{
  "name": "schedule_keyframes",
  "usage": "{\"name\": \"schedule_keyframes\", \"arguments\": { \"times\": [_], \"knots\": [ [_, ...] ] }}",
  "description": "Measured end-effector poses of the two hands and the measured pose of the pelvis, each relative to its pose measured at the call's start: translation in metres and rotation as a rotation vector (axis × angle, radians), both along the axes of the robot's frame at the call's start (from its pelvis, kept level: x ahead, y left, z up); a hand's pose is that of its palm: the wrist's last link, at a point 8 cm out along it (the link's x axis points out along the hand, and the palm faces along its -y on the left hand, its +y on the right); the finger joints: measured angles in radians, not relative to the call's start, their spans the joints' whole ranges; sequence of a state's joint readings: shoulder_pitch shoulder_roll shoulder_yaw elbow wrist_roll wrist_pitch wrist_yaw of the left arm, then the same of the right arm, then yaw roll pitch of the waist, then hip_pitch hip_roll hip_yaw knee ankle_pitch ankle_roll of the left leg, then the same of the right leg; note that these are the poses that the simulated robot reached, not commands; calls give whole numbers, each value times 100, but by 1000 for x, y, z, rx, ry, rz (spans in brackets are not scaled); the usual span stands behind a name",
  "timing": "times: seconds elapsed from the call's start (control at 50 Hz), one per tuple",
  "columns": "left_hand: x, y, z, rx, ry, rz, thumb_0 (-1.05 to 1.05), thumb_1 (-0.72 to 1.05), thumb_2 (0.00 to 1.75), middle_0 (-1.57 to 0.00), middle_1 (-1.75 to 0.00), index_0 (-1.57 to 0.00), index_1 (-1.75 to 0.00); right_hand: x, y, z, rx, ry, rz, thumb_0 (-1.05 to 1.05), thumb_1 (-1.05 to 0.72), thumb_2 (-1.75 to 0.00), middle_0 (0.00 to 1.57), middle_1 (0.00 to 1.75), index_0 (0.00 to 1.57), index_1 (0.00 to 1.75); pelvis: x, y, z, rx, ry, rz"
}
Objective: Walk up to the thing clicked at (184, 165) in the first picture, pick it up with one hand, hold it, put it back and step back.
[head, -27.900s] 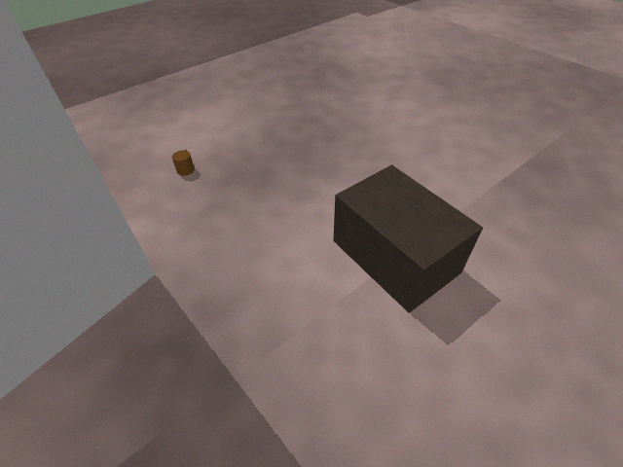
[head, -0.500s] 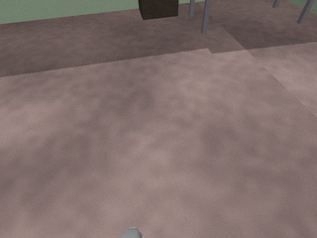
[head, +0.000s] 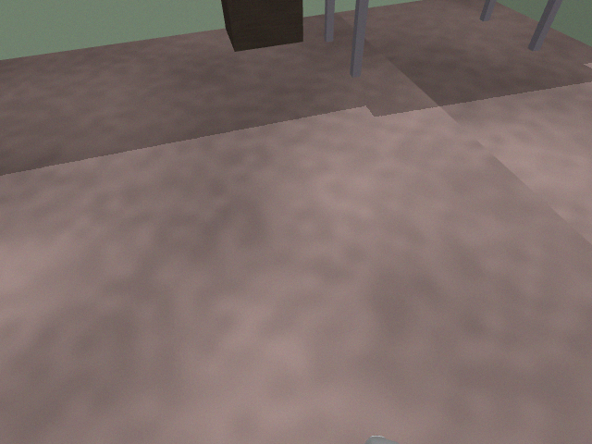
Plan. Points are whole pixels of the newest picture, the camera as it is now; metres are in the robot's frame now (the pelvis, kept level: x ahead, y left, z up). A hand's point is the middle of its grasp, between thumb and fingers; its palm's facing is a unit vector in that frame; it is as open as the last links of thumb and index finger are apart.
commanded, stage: walk up
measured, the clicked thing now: out of the picture +0.51 +1.47 -0.72
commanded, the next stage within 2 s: stand in 1.94 s
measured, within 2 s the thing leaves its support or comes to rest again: neither
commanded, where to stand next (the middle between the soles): +0.47 +0.02 m, yaw +2 degrees
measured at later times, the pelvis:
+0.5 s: pelvis +0.19 +0.01 -0.01, yaw +2 degrees
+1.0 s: pelvis +0.34 -0.02 +0.00, yaw +2 degrees
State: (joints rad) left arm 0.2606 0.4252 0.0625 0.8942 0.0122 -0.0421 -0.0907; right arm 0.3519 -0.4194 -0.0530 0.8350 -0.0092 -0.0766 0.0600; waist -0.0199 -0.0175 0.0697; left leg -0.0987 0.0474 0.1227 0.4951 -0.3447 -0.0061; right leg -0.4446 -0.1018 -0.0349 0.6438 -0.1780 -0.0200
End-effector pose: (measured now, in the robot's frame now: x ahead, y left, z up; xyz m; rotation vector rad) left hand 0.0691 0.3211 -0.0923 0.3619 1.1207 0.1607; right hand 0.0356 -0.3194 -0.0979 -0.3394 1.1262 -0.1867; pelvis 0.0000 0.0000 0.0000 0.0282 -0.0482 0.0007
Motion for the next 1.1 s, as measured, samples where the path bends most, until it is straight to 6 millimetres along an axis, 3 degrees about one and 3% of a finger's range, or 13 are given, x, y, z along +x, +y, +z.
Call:
{"name": "schedule_keyframes", "arguments": {
  "times": [0.06,0.12,0.28,0.4,0.5,0.68,0.78,0.86,0.94,1.02,1.1],
  "knots": [
    [36,-8,1,41,-47,4,0,90,90,-20,-30,-21,-30,23,-17,-20,8,31,-4,1,-90,-90,21,30,21,30,31,-15,-12,-10,1,7],
    [58,-19,7,54,-89,24,0,90,90,-20,-30,-21,-30,54,-22,-28,14,59,9,1,-90,-90,20,30,21,30,52,-23,-12,-13,-5,14],
    [78,-25,19,52,-33,65,0,90,90,-21,-30,-21,-30,146,-15,-12,45,9,74,1,-90,-90,20,30,20,30,105,-23,5,-23,6,26],
    [95,-8,2,28,18,102,0,90,90,-21,-30,-21,-30,210,-3,-1,9,2,115,1,-90,-90,20,30,20,30,152,-11,0,-46,10,41],
    [125,12,-27,10,73,116,0,90,90,-21,-30,-21,-30,261,11,2,-42,-69,120,1,-90,-90,20,30,20,30,192,9,-14,-28,-1,40],
    [211,8,-19,-21,44,59,0,90,90,-20,-30,-20,-30,284,14,19,-45,-52,63,1,-90,-90,20,30,21,30,246,9,1,-18,-11,28],
    [256,-1,-7,2,25,36,0,90,90,-20,-30,-21,-30,294,-2,5,-22,-7,36,1,-90,-90,21,30,21,30,278,-1,0,-11,-10,24],
    [286,-8,-4,61,-15,40,0,90,90,-20,-30,-21,-30,315,-21,-20,-2,27,24,1,-90,-90,20,30,21,30,308,-17,-14,-18,-12,28],
    [300,-16,6,81,-42,74,0,90,90,-20,-30,-21,-30,346,-20,-31,17,63,37,1,-90,-90,20,30,20,30,329,-21,-12,-25,-20,34],
    [304,-16,17,92,-20,96,0,90,90,-21,-30,-21,-30,381,-12,-27,39,48,64,1,-90,-90,20,30,20,30,347,-18,-3,-28,-19,38],
    [309,-8,14,100,18,99,0,90,90,-21,-30,-21,-30,409,-2,-22,35,38,74,1,-90,-90,20,30,20,30,362,-12,-1,-29,-16,36]
  ]
}}
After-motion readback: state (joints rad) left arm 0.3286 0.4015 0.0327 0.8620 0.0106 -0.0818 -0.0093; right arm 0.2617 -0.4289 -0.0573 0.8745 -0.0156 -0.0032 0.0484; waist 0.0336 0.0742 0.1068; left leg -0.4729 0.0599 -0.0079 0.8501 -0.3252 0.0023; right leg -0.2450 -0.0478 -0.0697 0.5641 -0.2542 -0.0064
